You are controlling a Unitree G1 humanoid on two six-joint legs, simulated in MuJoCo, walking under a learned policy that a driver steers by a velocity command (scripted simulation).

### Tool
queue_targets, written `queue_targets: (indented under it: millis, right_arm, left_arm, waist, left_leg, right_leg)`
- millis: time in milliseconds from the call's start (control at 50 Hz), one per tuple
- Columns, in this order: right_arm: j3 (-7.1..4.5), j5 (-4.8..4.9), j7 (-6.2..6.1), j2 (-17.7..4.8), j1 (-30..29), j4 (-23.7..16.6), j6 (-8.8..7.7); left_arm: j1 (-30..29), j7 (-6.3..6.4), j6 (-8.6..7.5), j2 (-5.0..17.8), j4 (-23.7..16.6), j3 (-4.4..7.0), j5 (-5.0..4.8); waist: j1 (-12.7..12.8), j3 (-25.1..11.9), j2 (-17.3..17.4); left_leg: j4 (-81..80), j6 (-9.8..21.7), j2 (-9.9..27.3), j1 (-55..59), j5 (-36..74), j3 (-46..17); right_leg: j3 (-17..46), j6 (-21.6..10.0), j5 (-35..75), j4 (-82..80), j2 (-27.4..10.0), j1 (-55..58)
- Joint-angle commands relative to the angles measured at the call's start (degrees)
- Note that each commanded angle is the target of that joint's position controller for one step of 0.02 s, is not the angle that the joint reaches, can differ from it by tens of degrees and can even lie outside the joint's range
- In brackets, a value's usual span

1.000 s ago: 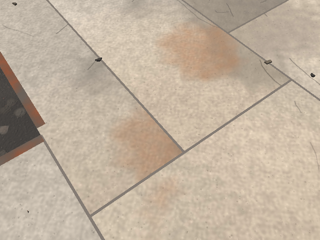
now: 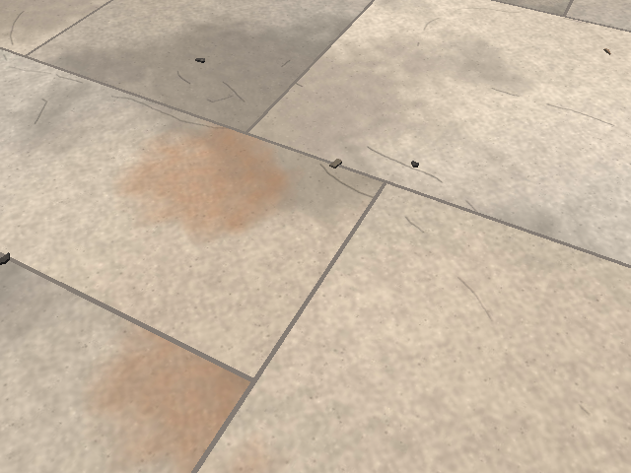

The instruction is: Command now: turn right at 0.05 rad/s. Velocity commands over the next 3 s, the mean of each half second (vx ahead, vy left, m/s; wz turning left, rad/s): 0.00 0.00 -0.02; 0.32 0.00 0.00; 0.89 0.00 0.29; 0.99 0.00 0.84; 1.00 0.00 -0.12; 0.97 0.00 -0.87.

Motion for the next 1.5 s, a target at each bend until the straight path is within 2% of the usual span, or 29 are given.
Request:
queue_targets:
  millis: [20, 220, 660, 680, 700, 720, 760, 800, 840, 880, 920, 940, 960, 980, 1020, 1060, 1100, 1180, 1260, 1320, 1340, 1360, 1380, 1400, 1420, 1440, 1460, 1480, 1500]
  right_arm:
    - [-1.38, -0.32, -0.05, -5.24, -2.49, -3.38, -0.01]
    - [-1.64, 0.00, -1.11, -5.79, -2.24, 0.01, 0.49]
    - [-1.76, 0.64, -2.36, -4.69, -0.98, 9.33, 1.28]
    - [-2.10, 1.07, -2.42, -5.27, 1.45, 10.71, 1.46]
    - [-2.56, 1.79, -2.36, -6.31, 2.64, 11.10, 1.43]
    - [-2.73, 2.23, -2.14, -6.95, 2.48, 10.62, 0.77]
    - [-2.53, 2.79, -1.63, -6.15, -1.25, 8.06, -1.86]
    - [-2.39, 2.33, -0.84, -4.40, -5.56, 6.03, -4.00]
    - [-1.67, 2.98, 0.05, -2.10, -7.87, 4.26, -5.56]
    - [-1.59, 3.83, 0.42, -2.57, -2.25, 5.37, -6.37]
    - [-3.62, 3.09, 0.18, -6.77, 14.57, 11.81, -6.56]
    - [-5.78, 2.48, 0.05, -13.59, 26.44, 14.35, -6.45]
    - [-5.14, 1.59, 0.88, -12.75, 28.15, 13.64, -6.85]
    - [-3.41, 0.65, 1.10, -8.14, 21.18, 11.76, -7.07]
    - [-2.34, 0.26, 1.58, -6.10, 15.59, 8.99, -6.35]
    - [-1.06, 0.14, 1.56, -3.52, 14.84, 8.64, -5.17]
    - [-0.87, 0.48, 0.83, -4.36, 15.52, 8.68, -4.78]
    - [-0.80, 1.19, -0.92, -6.66, 16.04, 8.11, -5.26]
    - [-1.13, 2.28, -1.72, -8.16, 19.62, 7.82, -4.87]
    - [-2.21, 0.71, -1.63, -11.33, 19.75, 7.35, -3.61]
    - [-2.43, -0.64, -1.37, -12.25, 19.17, 7.37, -2.88]
    - [-2.07, -1.48, -1.29, -11.33, 16.59, 6.05, -2.55]
    - [0.38, -1.52, -0.88, 0.14, 24.72, 3.42, -3.74]
    - [1.09, 3.09, -0.42, 2.10, 27.20, 3.19, -5.36]
    - [-1.21, 5.83, -0.92, -5.25, 17.22, 0.59, -5.46]
    - [-1.43, 5.44, -1.34, -5.96, 11.00, -1.43, -5.27]
    - [-1.46, 3.85, -1.43, -5.17, 8.32, -2.02, -4.89]
    - [-1.90, 3.21, -1.01, -4.13, 9.61, -2.05, -3.87]
    - [-2.03, 3.57, -0.46, -2.56, 11.48, -1.93, -2.39]
  left_arm:
    - [0.21, -0.11, -1.30, 4.98, -2.79, 1.03, 0.39]
    - [2.51, 0.36, -2.99, 4.46, -0.61, 0.16, 0.08]
    - [6.68, 0.91, -3.21, 2.25, 8.52, -0.38, -0.34]
    - [8.83, 1.00, -3.04, 2.55, 9.68, -0.17, -0.71]
    - [8.96, 0.98, -3.01, 3.82, 9.53, 0.24, -1.17]
    - [8.76, 0.93, -3.49, 4.47, 8.79, 0.42, -1.71]
    - [7.68, 0.80, -5.82, 4.22, 7.84, 0.27, -2.57]
    - [11.25, 0.36, -7.35, 5.97, 9.24, 1.08, -2.09]
    - [10.90, -0.32, -7.80, 8.39, 8.83, 1.91, -2.74]
    - [5.43, -0.79, -7.42, 7.44, 6.18, 1.44, -2.86]
    - [-1.96, -1.03, -7.14, 6.26, 2.73, 0.85, -2.10]
    - [-4.59, -1.20, -8.19, 2.12, -0.17, -0.25, -2.01]
    - [-4.58, -1.08, -9.74, 1.56, -1.93, -0.49, -3.32]
    - [-4.94, -1.53, -10.47, 3.13, -2.23, -0.37, -4.79]
    - [-4.52, -2.42, -10.82, 2.07, -1.95, -0.99, -3.39]
    - [-4.93, -3.31, -10.16, 1.63, -2.32, -0.84, -2.29]
    - [-5.69, -3.74, -9.09, 1.39, -2.92, -1.05, -1.98]
    - [-17.07, -3.97, -9.12, 0.59, -7.84, -2.08, -2.00]
    - [-22.95, -5.47, -10.18, 2.23, -10.71, -1.67, -2.76]
    - [-16.71, -4.92, -10.04, 7.11, -10.41, 0.34, -3.26]
    - [-7.02, -4.05, -9.51, 10.18, -8.42, 1.88, -3.96]
    - [7.13, -2.93, -8.66, 12.16, -4.91, 3.02, -4.26]
    - [15.09, -2.38, -8.51, 18.66, -2.44, 4.50, -1.33]
    - [16.81, -3.33, -8.86, 16.47, -1.69, 3.82, -0.64]
    - [12.66, -3.13, -9.11, 11.20, -0.93, 2.68, -1.08]
    - [9.05, -3.12, -9.21, 9.05, -0.15, 2.12, -1.30]
    - [5.40, -3.26, -9.32, 7.81, 0.81, 1.93, -0.76]
    - [2.39, -3.28, -9.59, 5.68, 1.74, 1.60, 0.33]
    - [-0.32, -3.29, -9.64, 3.27, 2.72, 1.18, 0.56]
  waist:
    - [0.22, -1.19, -4.24]
    - [0.16, 0.38, -1.46]
    - [0.57, 0.21, -0.61]
    - [0.70, -2.29, -0.60]
    - [0.57, 0.25, -0.58]
    - [0.83, 4.30, 0.12]
    - [1.67, 8.25, -0.39]
    - [3.85, 5.75, -5.77]
    - [3.74, 6.85, -13.08]
    - [-0.36, 7.69, -11.67]
    - [-8.12, 1.93, -5.96]
    - [-12.07, -2.43, 10.79]
    - [-10.81, -3.87, 15.56]
    - [-7.24, 0.85, 8.26]
    - [-3.83, 1.68, 2.43]
    - [-1.77, 3.40, 2.58]
    - [-1.06, 5.68, 3.45]
    - [-2.31, 9.21, 3.23]
    - [-1.95, 10.10, 2.59]
    - [3.46, 2.13, 7.93]
    - [9.11, -4.38, 10.12]
    - [16.77, -11.65, 10.01]
    - [11.69, -25.29, -7.89]
    - [10.33, -35.76, -21.84]
    - [10.62, -21.58, -18.48]
    - [10.04, -12.84, -12.11]
    - [7.61, -7.97, -5.44]
    - [4.19, -5.91, -6.53]
    - [1.68, -4.16, -7.74]
  left_leg:
    - [-2.65, 1.06, 2.27, 2.50, 4.16, -1.99]
    - [-2.58, 0.32, 2.62, 3.11, 1.62, -2.66]
    - [-3.18, 0.63, 2.66, 4.13, 5.35, -2.51]
    - [-2.61, 1.40, 1.11, 4.75, -10.20, -1.13]
    - [-2.98, 2.54, 1.02, 1.84, -25.81, -1.92]
    - [-4.22, 3.91, 2.85, -1.80, -34.94, -5.07]
    - [-5.61, 4.67, 5.31, -6.12, -28.41, -7.85]
    - [0.49, 2.47, 2.36, -11.36, -15.59, -2.09]
    - [9.47, 2.91, 1.72, -14.38, -6.09, 1.96]
    - [2.62, 5.79, 2.52, -6.59, -7.94, 2.26]
    - [-2.60, 6.12, 1.48, 20.20, -2.80, 1.14]
    - [-13.13, 11.62, 13.52, 34.26, -18.79, -22.07]
    - [-19.79, 16.28, 22.39, 37.28, -28.75, -43.50]
    - [-19.12, 15.51, 22.93, 34.74, -28.79, -40.31]
    - [-19.13, 12.95, 19.49, 29.31, -21.21, -28.87]
    - [-21.26, 11.00, 15.68, 21.82, -14.43, -20.98]
    - [-24.20, 11.29, 14.02, 17.07, -8.52, -15.98]
    - [-31.05, 10.00, 11.61, 6.21, 4.58, -5.99]
    - [-30.63, 9.54, 13.54, 11.31, 11.02, -5.13]
    - [-16.98, 7.73, 15.69, 19.89, 41.27, -6.32]
    - [-4.99, 6.83, 14.61, 18.36, 51.00, -5.51]
    - [12.77, 4.79, 12.33, 5.29, 45.74, -4.69]
    - [38.40, 2.91, 3.96, -16.22, 11.40, -4.65]
    - [50.07, 3.76, 0.38, -22.21, -12.99, -11.46]
    - [55.02, 4.49, 3.11, -28.48, -10.06, -9.69]
    - [55.44, 4.60, 5.51, -31.24, -6.33, -7.43]
    - [52.22, 4.61, 8.27, -28.38, -2.89, -6.81]
    - [49.38, 4.47, 10.61, -23.81, -0.53, -7.42]
    - [48.27, 4.22, 11.96, -20.85, -0.51, -7.43]
  right_leg:
    - [2.07, -2.77, 7.51, -3.71, -2.22, -5.29]
    - [1.77, -2.54, 3.33, -3.44, -1.10, -8.70]
    - [-0.58, -2.04, 8.16, -3.31, 0.59, -6.33]
    - [-1.80, -3.18, -5.36, -2.91, 1.89, -5.79]
    - [-0.90, -4.83, -20.07, -2.91, 1.72, -8.64]
    - [1.38, -6.62, -28.77, -3.66, 0.03, -12.36]
    - [5.21, -8.61, -23.75, -6.60, -3.50, -11.71]
    - [11.04, -11.28, -21.14, -12.83, -7.41, -2.55]
    - [23.32, -15.31, -24.34, -20.10, -16.13, -0.56]
    - [19.17, -13.90, -20.67, -18.77, -14.96, -6.17]
    - [7.09, -9.41, -7.39, -5.42, -6.45, -20.30]
    - [-3.36, -5.18, 1.90, 19.47, 1.04, -34.08]
    - [0.11, -5.36, -6.19, 34.27, 2.93, -44.14]
    - [3.00, -7.28, -3.15, 42.71, -1.22, -51.59]
    - [0.70, -8.73, 4.14, 44.51, -5.50, -52.67]
    - [-0.61, -7.41, 8.68, 41.02, -7.95, -48.98]
    - [-2.59, -5.00, 11.98, 38.34, -8.14, -48.55]
    - [-7.01, -3.03, 24.68, 19.55, -5.94, -37.06]
    - [-5.73, -3.32, 27.10, 5.90, -2.56, -27.96]
    - [-5.69, -4.39, 18.91, 4.17, 1.51, -15.80]
    - [-6.85, -5.78, 12.61, 6.27, 3.30, -4.00]
    - [-4.34, -6.84, 9.72, 9.85, -0.76, 15.90]
    - [21.56, -12.93, -14.06, 7.05, -18.14, 40.64]
    - [46.32, -15.73, -38.56, -9.80, -24.42, 42.80]
    - [42.07, -11.57, -34.83, -15.54, -22.59, 33.26]
    - [31.95, -9.89, -24.25, -14.09, -21.55, 24.88]
    - [22.87, -9.49, -12.79, -13.82, -19.71, 14.74]
    - [15.88, -9.40, -6.41, -14.02, -17.68, 6.94]
    - [10.65, -9.21, -4.30, -15.29, -16.31, 2.19]
Next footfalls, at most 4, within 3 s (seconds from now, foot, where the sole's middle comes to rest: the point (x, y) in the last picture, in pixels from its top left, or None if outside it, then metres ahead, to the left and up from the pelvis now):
1.36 right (401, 449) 0.56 -0.16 -0.77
1.84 left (242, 329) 0.87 0.19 -0.77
2.36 right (188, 197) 1.33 0.38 -0.77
2.78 left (93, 135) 1.64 0.73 -0.77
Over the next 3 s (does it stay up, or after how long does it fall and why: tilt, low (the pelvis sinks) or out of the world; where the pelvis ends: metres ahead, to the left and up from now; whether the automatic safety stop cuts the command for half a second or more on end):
stays up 1.63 0.59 0.00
